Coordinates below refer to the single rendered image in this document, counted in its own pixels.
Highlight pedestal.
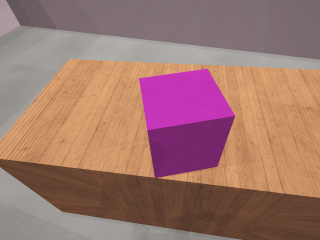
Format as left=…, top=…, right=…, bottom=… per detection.
left=0, top=59, right=320, bottom=240

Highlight carton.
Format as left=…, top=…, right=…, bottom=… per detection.
left=139, top=69, right=235, bottom=178

